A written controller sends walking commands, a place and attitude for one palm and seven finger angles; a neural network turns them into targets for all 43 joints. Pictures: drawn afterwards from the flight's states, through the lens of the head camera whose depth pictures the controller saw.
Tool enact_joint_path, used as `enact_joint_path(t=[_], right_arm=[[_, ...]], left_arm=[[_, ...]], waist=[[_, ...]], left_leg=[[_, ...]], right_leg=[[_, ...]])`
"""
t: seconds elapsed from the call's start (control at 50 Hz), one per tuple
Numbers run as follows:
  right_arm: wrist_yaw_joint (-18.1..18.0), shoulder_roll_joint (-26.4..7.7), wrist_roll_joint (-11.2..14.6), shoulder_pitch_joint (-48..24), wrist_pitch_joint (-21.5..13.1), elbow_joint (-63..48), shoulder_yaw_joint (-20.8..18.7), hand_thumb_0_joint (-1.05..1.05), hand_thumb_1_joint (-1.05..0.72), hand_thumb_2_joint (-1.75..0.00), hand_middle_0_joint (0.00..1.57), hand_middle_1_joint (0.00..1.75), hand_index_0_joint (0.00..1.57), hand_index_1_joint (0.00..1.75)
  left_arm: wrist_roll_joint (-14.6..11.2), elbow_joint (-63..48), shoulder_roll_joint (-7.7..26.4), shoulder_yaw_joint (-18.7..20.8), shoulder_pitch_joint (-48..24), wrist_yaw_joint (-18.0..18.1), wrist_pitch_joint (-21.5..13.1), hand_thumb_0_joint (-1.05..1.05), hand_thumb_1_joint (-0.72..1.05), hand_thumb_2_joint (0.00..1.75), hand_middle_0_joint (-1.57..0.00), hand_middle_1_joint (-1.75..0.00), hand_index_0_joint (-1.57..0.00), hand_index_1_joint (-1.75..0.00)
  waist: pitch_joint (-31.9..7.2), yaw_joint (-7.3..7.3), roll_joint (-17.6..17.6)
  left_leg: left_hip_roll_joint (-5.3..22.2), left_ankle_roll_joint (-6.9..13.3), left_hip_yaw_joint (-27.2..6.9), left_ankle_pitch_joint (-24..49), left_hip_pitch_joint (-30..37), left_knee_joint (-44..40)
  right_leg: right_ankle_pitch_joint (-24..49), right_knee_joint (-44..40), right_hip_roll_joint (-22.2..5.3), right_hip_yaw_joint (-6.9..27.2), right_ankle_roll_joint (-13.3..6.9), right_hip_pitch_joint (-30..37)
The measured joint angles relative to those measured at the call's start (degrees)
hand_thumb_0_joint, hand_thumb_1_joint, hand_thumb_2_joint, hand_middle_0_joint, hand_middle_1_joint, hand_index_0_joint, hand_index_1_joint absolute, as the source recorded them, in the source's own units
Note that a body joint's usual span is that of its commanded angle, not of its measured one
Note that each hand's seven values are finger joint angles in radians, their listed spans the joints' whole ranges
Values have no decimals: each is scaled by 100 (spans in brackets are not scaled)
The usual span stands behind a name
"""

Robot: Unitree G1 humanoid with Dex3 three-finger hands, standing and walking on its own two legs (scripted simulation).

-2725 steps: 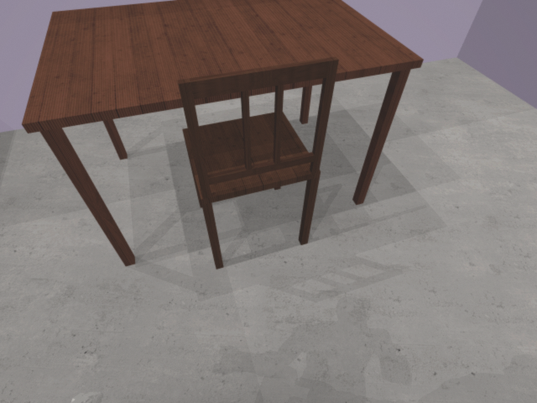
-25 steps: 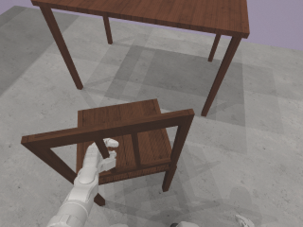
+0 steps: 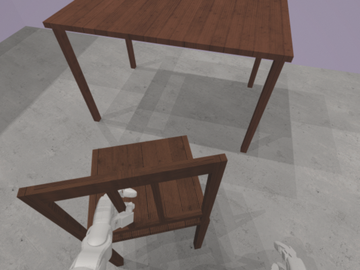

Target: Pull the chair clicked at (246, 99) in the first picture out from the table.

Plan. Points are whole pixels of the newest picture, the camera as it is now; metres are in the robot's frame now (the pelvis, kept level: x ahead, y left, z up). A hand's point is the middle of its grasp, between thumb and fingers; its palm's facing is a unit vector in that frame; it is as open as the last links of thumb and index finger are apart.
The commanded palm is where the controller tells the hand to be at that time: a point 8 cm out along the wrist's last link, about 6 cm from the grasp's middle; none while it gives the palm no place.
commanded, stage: stop walking, hand still on the chair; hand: left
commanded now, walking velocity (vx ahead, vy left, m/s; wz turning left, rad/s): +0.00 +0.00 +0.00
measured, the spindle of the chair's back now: (122, 210) +0.27 +0.17 -0.10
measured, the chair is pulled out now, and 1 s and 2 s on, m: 0.64 0.64 0.64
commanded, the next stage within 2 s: open the thumb and straighten the fingers in 0.14 s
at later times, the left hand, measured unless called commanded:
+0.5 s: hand (125, 210) +0.26 +0.16 -0.08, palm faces +0.07 -0.99 -0.12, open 8.2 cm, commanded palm +0.24 +0.21 -0.05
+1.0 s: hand (121, 211) +0.26 +0.17 -0.08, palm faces +0.08 -0.99 -0.14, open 17.1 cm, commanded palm +0.24 +0.21 -0.06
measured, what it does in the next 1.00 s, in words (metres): stands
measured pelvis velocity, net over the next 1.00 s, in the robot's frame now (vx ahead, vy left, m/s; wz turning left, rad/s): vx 0.02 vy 0.01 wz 0.04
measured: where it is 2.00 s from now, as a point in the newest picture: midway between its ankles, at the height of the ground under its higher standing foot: outside the picture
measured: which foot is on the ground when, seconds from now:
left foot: down 0.00-1.00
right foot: down 0.00-1.00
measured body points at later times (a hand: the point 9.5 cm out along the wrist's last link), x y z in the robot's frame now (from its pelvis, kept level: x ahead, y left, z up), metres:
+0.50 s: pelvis +0.00 +0.01 -0.02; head +0.05 +0.01 +0.43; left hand +0.26 +0.21 -0.07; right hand +0.13 -0.25 -0.12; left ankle -0.02 +0.14 -0.74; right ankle +0.02 -0.12 -0.74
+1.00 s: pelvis +0.02 +0.01 -0.04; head +0.07 +0.00 +0.41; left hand +0.25 +0.22 -0.07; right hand +0.19 -0.23 -0.13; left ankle -0.02 +0.14 -0.74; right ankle +0.02 -0.12 -0.74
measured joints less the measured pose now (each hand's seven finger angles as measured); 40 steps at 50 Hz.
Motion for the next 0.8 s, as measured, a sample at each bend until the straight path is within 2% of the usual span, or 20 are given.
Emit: enact_joint_path(t=[0.26,0.36,0.44,0.52,0.58,0.68,0.8], right_arm=[[-20,33,19,4,166,-107,33,1,-90,-89,20,30,20,30],[256,8,189,166,-17,-222,69,1,-90,-89,20,30,20,30],[331,-93,155,268,-226,-351,12,1,-90,-89,20,30,21,30],[320,-192,118,318,-352,-407,-28,1,-90,-89,20,30,20,30],[285,-234,100,344,-429,-442,-48,1,-90,-89,20,30,20,30],[250,-250,91,374,-542,-536,-45,1,-90,-89,20,30,20,30],[217,-201,56,327,-573,-687,12,1,-90,-89,20,30,20,30]], left_arm=[[12,-166,26,-45,110,37,123,5,74,84,-31,-120,-49,-144],[-255,-639,127,48,396,-70,212,4,67,80,-34,-127,-49,-144],[-251,-1140,245,35,572,-146,307,3,46,70,-40,-133,-49,-144],[-289,-1474,271,110,645,-152,585,2,13,53,-43,-136,-49,-142],[-330,-1695,286,153,703,-142,797,1,-11,41,-43,-131,-46,-135],[-372,-2142,243,70,928,-176,1056,0,-37,29,-37,-110,-38,-111],[-290,-2513,163,-14,1092,-150,1339,0,-49,23,-25,-73,-25,-74]], waist=[[-52,-22,-54],[-450,-236,-137],[-590,-287,-79],[-720,-294,2],[-806,-286,65],[-949,-261,147],[-1041,-224,154]], left_leg=[[9,6,-12,-3,34,-37],[-66,26,-81,-166,-692,437],[-83,52,-85,-399,-1222,943],[-111,80,-74,-579,-1617,1315],[-133,100,-73,-691,-1821,1523],[-163,124,-89,-856,-2045,1793],[-184,132,-118,-1012,-2217,2043]], right_leg=[[20,-87,8,-16,7,62],[-201,439,-79,-67,24,-655],[-397,888,-100,-54,41,-1163],[-557,1239,-131,-28,71,-1554],[-664,1437,-156,-20,93,-1752],[-827,1690,-191,-25,124,-1960],[-991,1937,-217,-46,135,-2120]])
